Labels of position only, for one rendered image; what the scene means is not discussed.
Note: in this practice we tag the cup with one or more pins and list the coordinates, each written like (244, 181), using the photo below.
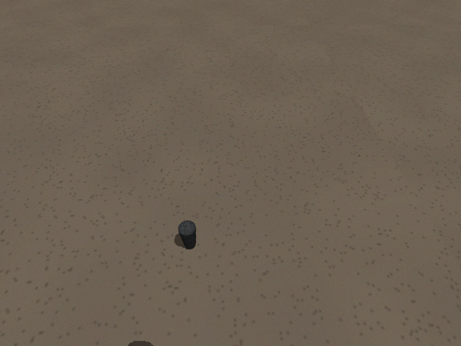
(187, 231)

